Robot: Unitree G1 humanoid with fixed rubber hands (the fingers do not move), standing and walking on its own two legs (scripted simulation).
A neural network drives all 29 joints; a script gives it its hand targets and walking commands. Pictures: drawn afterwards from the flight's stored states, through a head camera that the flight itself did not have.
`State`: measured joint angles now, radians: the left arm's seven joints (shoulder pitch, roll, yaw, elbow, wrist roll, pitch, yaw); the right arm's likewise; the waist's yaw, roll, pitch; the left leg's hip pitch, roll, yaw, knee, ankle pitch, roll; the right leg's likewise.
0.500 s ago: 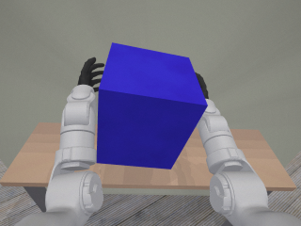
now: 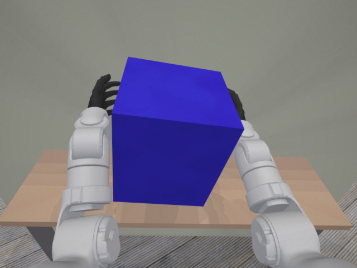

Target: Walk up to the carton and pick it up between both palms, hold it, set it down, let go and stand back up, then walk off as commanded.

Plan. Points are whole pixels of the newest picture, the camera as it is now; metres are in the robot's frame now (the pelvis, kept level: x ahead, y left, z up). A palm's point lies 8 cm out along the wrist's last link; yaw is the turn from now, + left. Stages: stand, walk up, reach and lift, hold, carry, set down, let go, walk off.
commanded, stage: reach and lift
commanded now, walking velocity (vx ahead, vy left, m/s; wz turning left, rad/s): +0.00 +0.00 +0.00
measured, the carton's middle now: (167, 135) +0.36 +0.03 +0.17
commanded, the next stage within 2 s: hold in 0.10 s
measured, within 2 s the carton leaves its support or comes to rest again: neither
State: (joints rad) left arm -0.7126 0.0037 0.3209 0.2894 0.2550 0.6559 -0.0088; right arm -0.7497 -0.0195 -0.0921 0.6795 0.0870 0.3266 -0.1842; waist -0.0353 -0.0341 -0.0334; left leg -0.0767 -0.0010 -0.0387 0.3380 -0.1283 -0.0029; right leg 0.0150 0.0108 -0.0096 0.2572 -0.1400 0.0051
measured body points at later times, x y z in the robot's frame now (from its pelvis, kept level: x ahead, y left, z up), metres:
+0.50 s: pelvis +0.00 +0.00 +0.00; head -0.07 +0.02 +0.44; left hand +0.38 +0.17 +0.25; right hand +0.39 -0.13 +0.23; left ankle +0.05 +0.11 -0.75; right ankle +0.01 -0.13 -0.75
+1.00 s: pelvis -0.01 +0.00 +0.00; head -0.09 +0.02 +0.44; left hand +0.36 +0.17 +0.26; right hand +0.37 -0.13 +0.25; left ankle +0.05 +0.11 -0.75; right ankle +0.01 -0.13 -0.75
